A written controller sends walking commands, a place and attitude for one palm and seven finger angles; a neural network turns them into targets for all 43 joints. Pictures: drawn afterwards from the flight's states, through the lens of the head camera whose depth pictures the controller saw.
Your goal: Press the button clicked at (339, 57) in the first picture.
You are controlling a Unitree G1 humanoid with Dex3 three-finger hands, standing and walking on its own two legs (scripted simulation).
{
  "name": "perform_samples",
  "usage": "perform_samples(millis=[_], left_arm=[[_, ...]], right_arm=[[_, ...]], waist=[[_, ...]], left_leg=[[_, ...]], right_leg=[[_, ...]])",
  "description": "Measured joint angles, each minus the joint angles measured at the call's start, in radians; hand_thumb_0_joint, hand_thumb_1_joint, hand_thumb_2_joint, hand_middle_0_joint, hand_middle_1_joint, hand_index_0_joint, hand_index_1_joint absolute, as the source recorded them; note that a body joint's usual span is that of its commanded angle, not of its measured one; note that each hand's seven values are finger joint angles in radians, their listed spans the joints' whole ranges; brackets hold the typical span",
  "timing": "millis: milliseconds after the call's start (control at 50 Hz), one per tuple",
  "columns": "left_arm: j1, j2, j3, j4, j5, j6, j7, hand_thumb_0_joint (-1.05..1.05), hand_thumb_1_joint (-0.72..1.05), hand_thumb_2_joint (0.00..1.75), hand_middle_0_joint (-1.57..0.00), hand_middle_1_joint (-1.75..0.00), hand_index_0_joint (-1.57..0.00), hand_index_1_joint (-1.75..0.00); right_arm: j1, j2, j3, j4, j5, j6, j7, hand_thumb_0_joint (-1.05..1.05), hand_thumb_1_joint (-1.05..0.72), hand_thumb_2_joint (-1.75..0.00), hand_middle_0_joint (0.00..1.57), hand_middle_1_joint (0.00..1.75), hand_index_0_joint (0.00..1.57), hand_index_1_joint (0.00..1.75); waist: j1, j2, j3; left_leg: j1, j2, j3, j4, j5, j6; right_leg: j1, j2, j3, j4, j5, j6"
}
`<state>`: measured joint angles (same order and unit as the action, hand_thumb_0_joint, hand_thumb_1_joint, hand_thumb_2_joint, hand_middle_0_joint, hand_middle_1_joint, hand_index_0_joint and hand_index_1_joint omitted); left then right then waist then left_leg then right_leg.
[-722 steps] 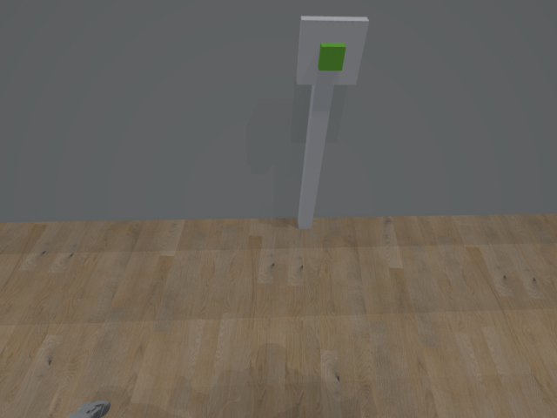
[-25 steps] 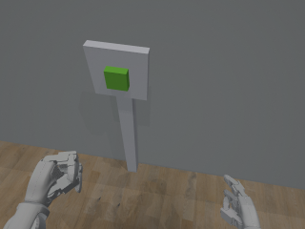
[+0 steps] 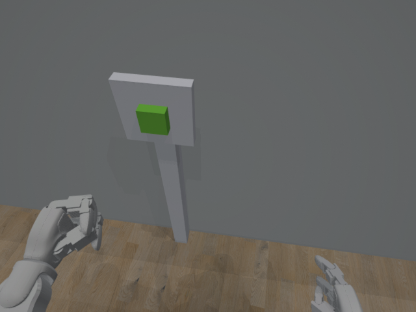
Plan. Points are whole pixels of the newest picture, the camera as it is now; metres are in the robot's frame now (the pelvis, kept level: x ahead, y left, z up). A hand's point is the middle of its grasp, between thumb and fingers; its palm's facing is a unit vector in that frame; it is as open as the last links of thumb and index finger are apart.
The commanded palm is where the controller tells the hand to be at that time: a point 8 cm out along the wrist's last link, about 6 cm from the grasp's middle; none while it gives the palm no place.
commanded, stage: raise the hand and make a fist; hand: left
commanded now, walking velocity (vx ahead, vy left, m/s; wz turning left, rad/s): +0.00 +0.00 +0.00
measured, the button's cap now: (154, 119) +0.51 +0.16 +0.09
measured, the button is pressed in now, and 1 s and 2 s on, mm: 0 0 0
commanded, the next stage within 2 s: aim a knuckle at the button in 0.20 s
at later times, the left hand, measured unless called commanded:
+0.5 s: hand (105, 227) +0.24 +0.19 +0.08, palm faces -0.05 -1.00 -0.05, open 3.1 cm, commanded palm +0.23 +0.24 +0.08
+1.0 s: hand (133, 189) +0.32 +0.17 +0.07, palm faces -0.08 -1.00 -0.04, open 3.1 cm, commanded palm +0.31 +0.22 +0.07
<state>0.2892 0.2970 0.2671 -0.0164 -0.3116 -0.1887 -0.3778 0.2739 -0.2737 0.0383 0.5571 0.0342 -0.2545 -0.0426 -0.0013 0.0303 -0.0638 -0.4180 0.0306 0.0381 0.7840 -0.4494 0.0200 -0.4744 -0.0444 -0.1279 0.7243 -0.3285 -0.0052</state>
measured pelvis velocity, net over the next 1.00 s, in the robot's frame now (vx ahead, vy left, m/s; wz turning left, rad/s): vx -0.01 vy -0.01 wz -0.01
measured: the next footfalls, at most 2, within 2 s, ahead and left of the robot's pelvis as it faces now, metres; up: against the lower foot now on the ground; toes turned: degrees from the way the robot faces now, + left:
none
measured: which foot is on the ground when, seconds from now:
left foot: down 0.00-1.00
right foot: down 0.00-1.00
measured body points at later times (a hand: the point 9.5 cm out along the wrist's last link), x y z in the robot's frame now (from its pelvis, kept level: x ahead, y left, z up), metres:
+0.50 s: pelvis -0.02 -0.01 +0.00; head +0.01 -0.02 +0.45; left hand +0.24 +0.25 +0.08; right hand +0.16 -0.24 -0.07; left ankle -0.03 +0.10 -0.71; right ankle +0.02 -0.12 -0.71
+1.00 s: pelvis -0.01 -0.01 +0.00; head +0.03 -0.02 +0.45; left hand +0.32 +0.22 +0.07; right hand +0.12 -0.27 -0.10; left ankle -0.03 +0.10 -0.71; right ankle +0.02 -0.12 -0.71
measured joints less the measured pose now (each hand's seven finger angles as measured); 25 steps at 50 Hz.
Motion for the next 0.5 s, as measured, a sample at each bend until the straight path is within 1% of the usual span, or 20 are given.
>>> perform_samples(millis=[60,160,360,440,500], left_arm=[[0.006,-0.006,-0.008,0.0,0.01,-0.011,0.007,0.02,0.9,0.9,-1.3,-1.5,-1.3,-1.5],[0.003,-0.011,-0.009,0.012,0.01,-0.029,0.011,0.02,0.9,0.9,-1.3,-1.49,-1.3,-1.5],[-0.013,-0.013,-0.016,0.036,0.01,-0.037,0.003,0.02,0.9,0.9,-1.3,-1.49,-1.3,-1.5],[-0.088,-0.013,-0.029,0.09,0.018,-0.036,0.004,0.02,0.9,0.9,-1.3,-1.5,-1.31,-1.5],[-0.154,-0.014,-0.034,0.138,0.027,-0.033,0.009,0.02,0.9,0.9,-1.3,-1.5,-1.31,-1.5]], right_arm=[[-0.001,-0.001,-0.003,-0.002,-0.001,-0.005,0.001,0.02,-0.91,-0.9,0.2,0.3,0.2,0.3],[-0.006,0.005,0.002,0.001,-0.001,-0.006,-0.002,0.02,-0.91,-0.9,0.2,0.3,0.2,0.3],[-0.016,0.014,0.015,0.01,0.0,-0.018,-0.008,0.02,-0.9,-0.9,0.2,0.3,0.2,0.3],[-0.023,0.01,0.018,0.022,0.002,-0.018,-0.02,0.02,-0.9,-0.9,0.21,0.3,0.2,0.3],[-0.028,0.009,0.02,0.032,0.001,-0.014,-0.025,0.02,-0.9,-0.9,0.21,0.3,0.2,0.3]], waist=[[0.001,-0.002,0.004],[0.004,-0.004,0.011],[0.01,0.005,0.02],[0.014,0.006,0.033],[0.013,0.002,0.035]], left_leg=[[0.005,0.0,0.001,-0.004,0.005,-0.002],[0.008,0.002,0.0,-0.007,0.011,-0.006],[0.006,0.003,-0.007,-0.006,0.02,-0.011],[-0.006,0.0,-0.014,0.003,0.022,-0.011],[-0.013,-0.002,-0.013,0.004,0.024,-0.012]], right_leg=[[0.003,0.001,0.001,-0.001,0.003,-0.003],[0.005,0.002,0.0,0.0,0.006,-0.007],[0.006,0.003,-0.007,-0.001,0.012,-0.013],[-0.002,-0.001,-0.012,0.008,0.011,-0.014],[-0.012,-0.003,-0.011,0.013,0.011,-0.015]])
